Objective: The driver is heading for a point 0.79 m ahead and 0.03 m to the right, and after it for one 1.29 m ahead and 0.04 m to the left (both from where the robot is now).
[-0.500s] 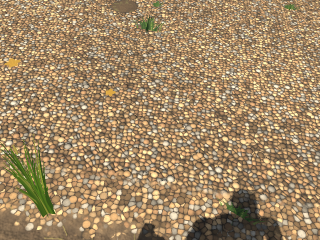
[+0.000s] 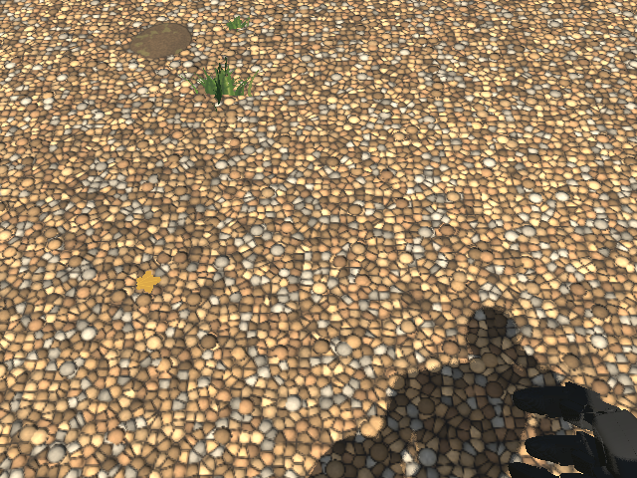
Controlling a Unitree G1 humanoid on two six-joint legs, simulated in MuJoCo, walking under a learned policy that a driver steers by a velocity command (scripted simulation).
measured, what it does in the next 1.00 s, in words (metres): walks ahead: left foot, then right foot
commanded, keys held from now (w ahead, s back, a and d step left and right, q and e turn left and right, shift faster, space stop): w+e+shift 0.22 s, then w+shift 0.18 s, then w+q+shift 0.20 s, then q+shift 0.40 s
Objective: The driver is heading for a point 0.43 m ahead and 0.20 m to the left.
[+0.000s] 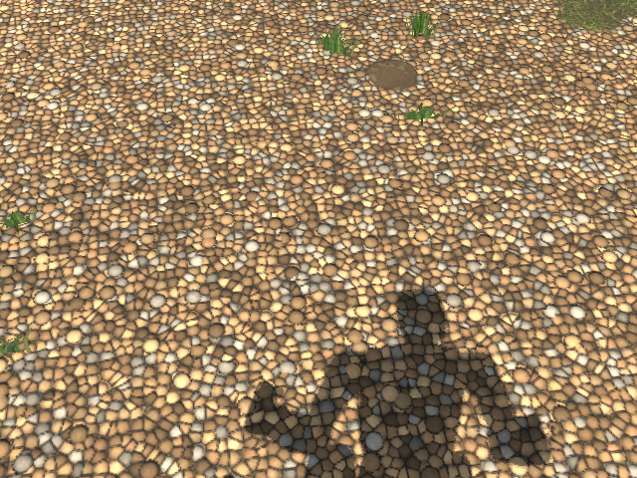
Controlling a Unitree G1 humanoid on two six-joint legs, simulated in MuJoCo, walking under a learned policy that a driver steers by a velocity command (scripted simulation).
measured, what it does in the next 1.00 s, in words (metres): walks ahead, turning left: right foot, then left foot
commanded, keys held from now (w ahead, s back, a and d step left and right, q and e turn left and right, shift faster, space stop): q+shift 0.72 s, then shift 0.28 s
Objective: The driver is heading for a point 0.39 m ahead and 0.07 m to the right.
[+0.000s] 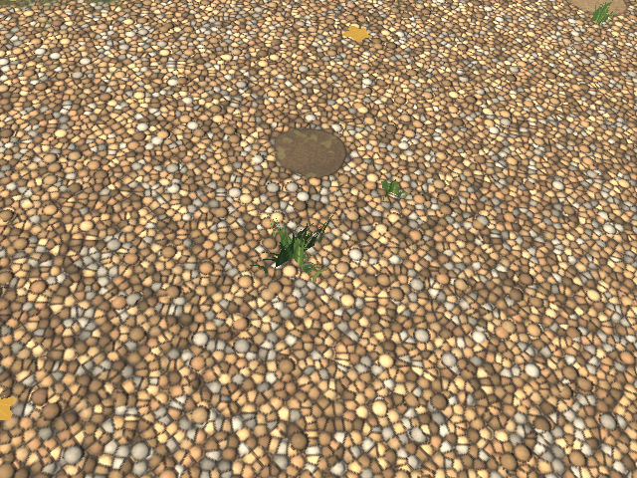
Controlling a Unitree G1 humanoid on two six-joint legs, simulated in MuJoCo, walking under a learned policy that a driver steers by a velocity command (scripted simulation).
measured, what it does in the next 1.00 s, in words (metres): walks ahead: right foot, then left foot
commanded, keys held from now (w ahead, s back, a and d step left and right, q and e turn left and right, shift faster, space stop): shift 0.48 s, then w+shift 0.28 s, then w+e+shift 0.22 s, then shift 0.02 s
